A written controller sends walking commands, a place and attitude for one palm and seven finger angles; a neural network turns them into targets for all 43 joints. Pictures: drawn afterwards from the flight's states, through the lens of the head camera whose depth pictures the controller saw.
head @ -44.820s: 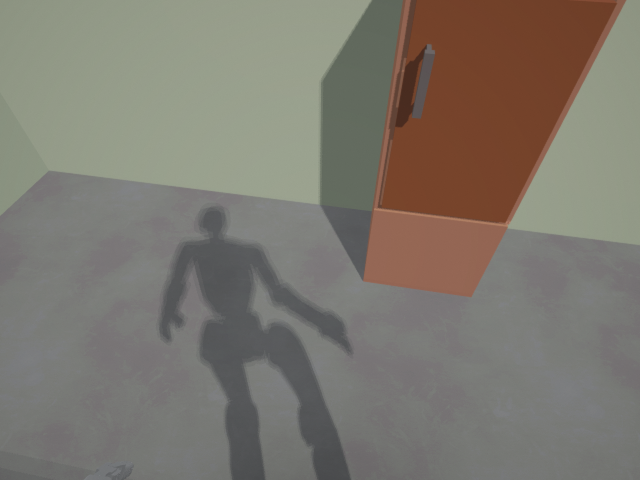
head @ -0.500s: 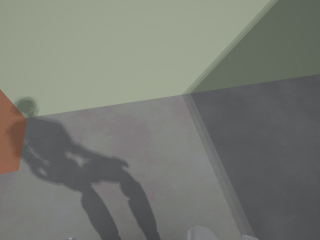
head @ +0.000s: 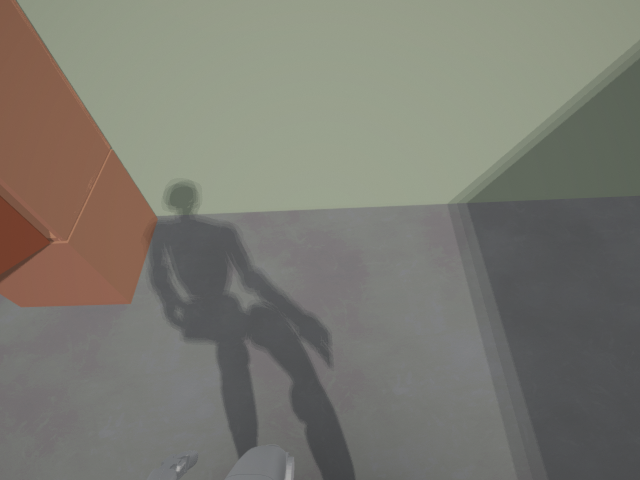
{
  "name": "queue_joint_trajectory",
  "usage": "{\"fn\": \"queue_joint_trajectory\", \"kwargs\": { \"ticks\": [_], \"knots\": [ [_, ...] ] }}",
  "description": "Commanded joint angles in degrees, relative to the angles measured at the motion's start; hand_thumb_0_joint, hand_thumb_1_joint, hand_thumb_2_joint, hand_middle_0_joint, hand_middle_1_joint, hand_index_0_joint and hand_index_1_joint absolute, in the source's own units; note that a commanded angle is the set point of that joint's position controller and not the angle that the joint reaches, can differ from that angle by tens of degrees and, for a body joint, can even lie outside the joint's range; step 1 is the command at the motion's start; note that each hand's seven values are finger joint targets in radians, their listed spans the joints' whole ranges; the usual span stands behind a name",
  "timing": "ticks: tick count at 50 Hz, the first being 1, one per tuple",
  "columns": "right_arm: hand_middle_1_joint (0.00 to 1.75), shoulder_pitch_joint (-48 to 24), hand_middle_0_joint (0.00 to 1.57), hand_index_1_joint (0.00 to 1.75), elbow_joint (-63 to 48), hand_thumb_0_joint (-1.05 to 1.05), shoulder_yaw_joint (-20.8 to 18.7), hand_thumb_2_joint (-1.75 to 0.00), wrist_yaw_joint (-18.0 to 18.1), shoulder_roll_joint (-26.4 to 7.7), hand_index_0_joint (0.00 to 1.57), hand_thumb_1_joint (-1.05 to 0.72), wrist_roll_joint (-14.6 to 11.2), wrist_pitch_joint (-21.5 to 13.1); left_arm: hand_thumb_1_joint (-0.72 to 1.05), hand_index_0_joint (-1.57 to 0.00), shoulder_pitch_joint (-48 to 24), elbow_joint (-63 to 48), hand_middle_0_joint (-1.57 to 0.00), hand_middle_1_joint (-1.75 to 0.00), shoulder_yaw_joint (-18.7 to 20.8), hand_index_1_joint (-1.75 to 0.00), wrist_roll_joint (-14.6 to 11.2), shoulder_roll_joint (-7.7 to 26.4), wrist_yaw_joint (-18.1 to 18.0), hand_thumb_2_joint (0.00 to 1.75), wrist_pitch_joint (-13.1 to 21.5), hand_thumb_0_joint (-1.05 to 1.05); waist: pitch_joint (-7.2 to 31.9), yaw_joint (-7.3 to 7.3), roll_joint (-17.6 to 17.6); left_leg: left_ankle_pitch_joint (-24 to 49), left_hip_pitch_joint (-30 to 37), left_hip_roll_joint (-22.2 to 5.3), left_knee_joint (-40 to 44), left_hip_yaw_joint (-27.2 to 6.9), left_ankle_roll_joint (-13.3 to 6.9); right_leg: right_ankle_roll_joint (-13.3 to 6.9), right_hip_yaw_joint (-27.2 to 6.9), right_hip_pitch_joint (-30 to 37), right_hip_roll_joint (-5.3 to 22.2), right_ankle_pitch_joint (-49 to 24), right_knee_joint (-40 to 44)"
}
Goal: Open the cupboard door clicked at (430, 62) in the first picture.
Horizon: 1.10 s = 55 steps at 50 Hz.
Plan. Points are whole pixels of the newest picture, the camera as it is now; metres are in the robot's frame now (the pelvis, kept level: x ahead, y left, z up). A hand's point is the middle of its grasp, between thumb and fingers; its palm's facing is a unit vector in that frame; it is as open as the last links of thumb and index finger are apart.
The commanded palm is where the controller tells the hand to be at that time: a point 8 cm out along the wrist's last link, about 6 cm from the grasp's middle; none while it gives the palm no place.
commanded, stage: turn to face it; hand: left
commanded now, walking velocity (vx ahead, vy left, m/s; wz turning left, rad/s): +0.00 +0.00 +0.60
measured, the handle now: out of the picture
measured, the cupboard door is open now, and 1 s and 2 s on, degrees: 46 46 46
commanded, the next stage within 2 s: take the last steps up to it in 1.04 s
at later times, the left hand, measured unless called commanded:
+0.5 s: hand out of the picture +0.03 +0.27 -0.17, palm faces +0.32 -0.92 -0.24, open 7.3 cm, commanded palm none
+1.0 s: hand out of the picture +0.01 +0.19 -0.15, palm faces +0.56 -0.79 -0.26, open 7.3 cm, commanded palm none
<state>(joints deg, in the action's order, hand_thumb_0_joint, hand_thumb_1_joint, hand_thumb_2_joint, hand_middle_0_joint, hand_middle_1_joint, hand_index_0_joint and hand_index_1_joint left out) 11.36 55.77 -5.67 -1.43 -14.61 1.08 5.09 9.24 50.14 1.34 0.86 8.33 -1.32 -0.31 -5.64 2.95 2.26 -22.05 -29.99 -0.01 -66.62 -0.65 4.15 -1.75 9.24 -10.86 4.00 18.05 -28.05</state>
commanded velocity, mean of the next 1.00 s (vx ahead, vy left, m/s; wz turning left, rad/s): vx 0.00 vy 0.00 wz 0.54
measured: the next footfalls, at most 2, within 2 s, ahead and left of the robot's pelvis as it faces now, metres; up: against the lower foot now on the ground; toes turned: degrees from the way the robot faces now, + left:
left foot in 0.26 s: +0.04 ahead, +0.14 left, +0.00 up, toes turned +16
right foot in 0.74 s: +0.11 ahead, -0.08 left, +0.00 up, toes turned +22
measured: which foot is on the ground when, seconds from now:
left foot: up 0.00-0.24, down 0.26-0.74, up 0.76-1.00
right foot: down 0.00-0.26, up 0.28-0.72, down 0.74-1.00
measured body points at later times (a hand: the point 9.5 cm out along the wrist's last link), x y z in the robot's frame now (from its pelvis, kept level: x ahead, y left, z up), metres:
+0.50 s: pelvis +0.01 +0.04 +0.00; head +0.06 +0.07 +0.44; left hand +0.01 +0.32 -0.15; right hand +0.19 -0.17 -0.14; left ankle +0.00 +0.13 -0.74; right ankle +0.04 -0.12 -0.66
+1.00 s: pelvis +0.05 -0.01 +0.00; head +0.10 -0.01 +0.45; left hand -0.02 +0.23 -0.13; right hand +0.23 -0.20 -0.16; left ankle -0.06 +0.11 -0.66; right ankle +0.07 -0.10 -0.74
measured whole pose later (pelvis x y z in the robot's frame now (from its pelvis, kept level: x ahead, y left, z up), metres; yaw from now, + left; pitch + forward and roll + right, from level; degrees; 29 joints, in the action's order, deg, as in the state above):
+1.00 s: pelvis +0.05 -0.01 +0.00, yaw +35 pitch +0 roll +3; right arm 10.3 56.4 -5.2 -1.3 -14.2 1.1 5.1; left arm 11.8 50.9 1.9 1.2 8.9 -1.4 0.1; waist -5.1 1.5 1.0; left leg -23.3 -27.4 -1.1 -61.4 -0.1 3.9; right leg -1.4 11.3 -10.1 5.7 17.9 -28.2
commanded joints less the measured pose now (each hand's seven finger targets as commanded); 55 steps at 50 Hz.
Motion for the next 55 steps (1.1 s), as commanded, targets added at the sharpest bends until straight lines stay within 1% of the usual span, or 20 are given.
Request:
{"fn": "queue_joint_trajectory", "kwargs": {
  "ticks": [1,8,10,11,12,13,14,18,21,29,34,35,36,37,38,41,43,49,54,55],
  "knots": [
    [0.30,-4.55,0.20,0.30,-5.10,0.00,0.41,-0.90,-0.11,-2.11,0.20,-0.90,-0.14,-1.35,0.90,-0.20,5.14,-2.67,-0.20,-0.30,3.73,-0.30,0.20,11.79,-0.97,0.90,1.51,0.00,6.35,-3.71,-11.34,-1.42,-4.21,-1.95,5.89,1.94,0.72,-3.54,-5.63,11.49,15.22,-36.74,6.05],
    [0.30,-8.12,0.20,0.30,-6.98,0.00,1.24,-0.90,-0.42,-1.33,0.20,-0.90,-0.45,-2.27,0.90,-0.20,7.32,-1.45,-0.20,-0.30,4.97,-0.30,0.94,14.90,-0.51,0.90,0.96,0.00,5.99,-5.04,-14.53,-2.90,4.93,-0.83,23.66,7.28,-1.46,-3.70,-1.71,9.36,17.95,-39.31,1.15],
    [0.30,-5.33,0.20,0.30,-6.81,0.00,0.94,-0.90,-0.34,-2.31,0.20,-0.90,-0.30,-2.67,0.90,-0.20,6.69,-1.42,-0.20,-0.30,5.12,-0.30,0.76,15.48,-0.13,0.90,0.89,0.00,7.38,-3.16,-13.45,1.81,11.61,0.58,31.38,8.48,-2.38,-1.76,0.35,6.68,17.23,-38.04,-3.42],
    [0.30,-2.12,0.20,0.30,-6.22,0.00,0.57,-0.90,-0.29,-3.80,0.20,-0.90,-0.07,-3.00,0.90,-0.20,5.77,-1.62,-0.20,-0.30,5.18,-0.30,0.31,15.84,0.12,0.90,0.87,0.00,9.11,-0.92,-11.55,7.83,18.20,0.92,37.39,8.39,-3.12,0.13,2.56,3.58,16.29,-36.59,-9.30],
    [0.30,2.43,0.20,0.30,-5.17,0.00,-0.53,-0.90,-0.07,-7.81,0.20,-0.90,0.25,-3.54,0.90,-0.20,5.03,-2.58,-0.20,-0.30,4.95,-0.30,-0.12,14.38,0.44,0.90,0.76,0.00,13.22,1.88,-2.52,20.89,29.45,-4.87,41.08,1.18,-5.94,3.06,4.29,-5.26,13.28,-25.65,-20.01],
    [0.30,6.94,0.20,0.30,-4.72,0.00,-2.36,-0.90,0.43,-14.96,0.20,-0.90,0.55,-3.95,0.90,-0.20,2.56,-5.30,-0.20,-0.30,3.60,-0.30,-0.59,9.71,0.94,0.90,0.57,0.00,14.56,4.31,15.43,45.37,36.71,-22.02,43.37,-22.81,-15.10,7.10,3.14,-22.54,3.83,17.63,-34.57],
    [0.30,9.94,0.20,0.30,-3.39,0.00,-2.17,-0.90,0.96,-15.68,0.20,-0.90,-0.19,-3.52,0.90,-0.20,-2.21,-6.95,-0.20,-0.30,2.99,-0.30,-0.03,10.61,0.34,0.90,-0.31,0.00,14.89,4.90,9.53,51.99,34.66,-24.58,42.72,-22.26,-18.42,6.03,-5.54,-23.68,3.66,20.72,-39.31],
    [0.30,-1.67,0.20,0.30,-6.77,0.00,-0.31,-0.90,2.43,-10.52,0.20,-0.90,0.17,-4.07,0.90,-0.20,0.10,-3.35,-0.20,-0.30,3.85,-0.30,0.31,11.00,0.59,0.90,-1.35,0.00,8.63,-0.70,7.28,36.10,24.67,-15.18,45.44,-12.27,-14.24,6.84,-9.59,-23.19,3.80,7.68,-41.07],
    [0.30,-2.09,0.20,0.30,-6.95,0.00,0.09,-0.90,2.27,-9.59,0.20,-0.90,0.13,-4.61,0.90,-0.20,2.10,-2.42,-0.20,-0.30,3.81,-0.30,0.37,10.42,0.85,0.90,-1.42,0.00,8.80,-2.20,2.66,33.13,23.10,-12.92,46.08,-10.65,-13.21,7.25,-9.12,-21.08,2.44,4.11,-37.90],
    [0.30,0.14,0.20,0.30,-5.98,0.00,-0.62,-0.90,1.88,-9.54,0.20,-0.90,0.48,-4.12,0.90,-0.20,-2.97,-4.86,-0.20,-0.30,3.41,-0.30,0.16,9.45,0.54,0.90,-1.23,0.00,7.71,-1.17,5.78,28.25,20.32,-11.52,45.62,-16.52,-13.91,7.42,-8.70,-16.65,-0.38,5.62,-23.94],
    [0.30,-2.03,0.20,0.30,-6.65,0.00,-1.19,-0.90,1.90,-8.87,0.20,-0.90,0.23,-3.60,0.90,-0.20,1.21,-4.45,-0.20,-0.30,3.52,-0.30,-0.38,9.38,0.10,0.90,-0.24,0.00,9.68,-3.38,6.84,31.03,14.28,-9.28,40.23,-19.40,-12.10,6.16,-7.66,-2.15,-3.65,0.18,-5.89],
    [0.30,-3.10,0.20,0.30,-6.93,0.00,-1.11,-0.90,1.79,-8.32,0.20,-0.90,-0.11,-3.60,0.90,-0.20,4.23,-3.68,-0.20,-0.30,3.83,-0.30,-0.41,10.14,-0.09,0.90,0.28,0.00,10.88,-5.17,4.53,26.35,10.62,-7.13,37.48,-18.04,-9.84,5.93,-8.08,4.82,-2.38,-6.22,2.48],
    [0.30,-1.75,0.20,0.30,-7.13,0.00,-0.87,-0.90,1.45,-5.35,0.20,-0.90,-0.71,-3.78,0.90,-0.20,6.05,-3.33,-0.20,-0.30,4.49,-0.30,0.18,13.52,-0.48,0.90,0.94,0.00,12.60,-5.74,-5.90,13.93,2.14,-2.36,30.48,-13.57,-6.23,3.79,-15.77,14.61,6.23,-8.23,9.18],
    [0.30,-1.69,0.20,0.30,-8.20,0.00,-0.47,-0.90,1.32,-2.60,0.20,-0.90,-0.80,-3.96,0.90,-0.20,6.93,-3.20,-0.20,-0.30,5.23,-0.30,0.83,17.88,-0.83,0.90,1.13,0.00,12.54,-6.48,-20.61,-10.81,-5.69,5.89,16.19,-2.13,-1.79,-3.18,-29.85,17.39,21.62,-18.72,10.38],
    [0.30,-1.76,0.20,0.30,-7.87,0.00,-0.90,-0.90,1.23,-5.22,0.20,-0.90,-0.25,-3.49,0.90,-0.20,6.50,-3.29,-0.20,-0.30,4.56,-0.30,0.50,17.41,-0.88,0.90,0.98,0.00,10.92,-5.79,-16.18,-14.29,-3.79,3.27,4.01,-3.66,-2.15,-7.18,-28.54,8.86,25.07,-22.84,9.89],
    [0.30,-0.45,0.20,0.30,-4.66,0.00,-0.71,-0.90,0.53,-3.83,0.20,-0.90,-0.01,-1.93,0.90,-0.20,-0.73,-4.63,-0.20,-0.30,3.09,-0.30,-0.03,11.49,-0.93,0.90,1.07,0.00,6.04,-1.54,-12.16,-3.15,-4.14,-0.24,-5.80,-2.85,-0.68,-4.44,-14.56,4.69,15.11,-27.59,7.96],
    [0.30,-0.53,0.20,0.30,-4.15,0.00,-0.11,-0.90,0.14,-2.49,0.20,-0.90,-0.08,-1.70,0.90,-0.20,0.19,-4.36,-0.20,-0.30,2.92,-0.30,-0.04,10.68,-0.83,0.90,1.40,0.00,6.37,-1.46,-12.72,0.18,-3.88,-0.75,-4.69,-1.22,-0.17,-2.88,-8.96,5.23,13.21,-30.55,7.56],
    [0.30,-5.60,0.20,0.30,-4.43,0.00,0.92,-0.90,0.12,-0.65,0.20,-0.90,-0.22,-1.79,0.90,-0.20,7.65,-1.06,-0.20,-0.30,3.61,-0.30,0.63,11.70,-0.80,0.90,1.65,0.00,6.01,-4.72,-12.76,-2.86,-0.90,-1.02,9.51,2.26,-0.08,-3.76,-6.52,9.64,14.92,-36.13,6.36],
    [0.30,-7.35,0.20,0.30,-4.58,0.00,1.88,-0.90,0.30,0.33,0.20,-0.90,-0.59,-2.58,0.90,-0.20,9.84,1.08,-0.20,-0.30,4.19,-0.30,1.21,13.27,-0.60,0.90,1.46,0.00,6.24,-5.65,-14.86,-4.97,5.65,-0.02,22.44,5.13,-1.65,-4.65,-5.91,9.18,16.14,-39.71,3.42],
    [0.30,-5.98,0.20,0.30,-4.33,0.00,1.88,-0.90,0.45,0.03,0.20,-0.90,-0.64,-2.78,0.90,-0.20,9.16,1.23,-0.20,-0.30,4.40,-0.30,1.11,13.85,-0.56,0.90,1.43,0.00,6.66,-4.72,-14.73,-3.31,7.70,0.10,25.55,5.56,-1.94,-4.48,-5.31,8.59,16.38,-38.45,2.60]
  ]
}}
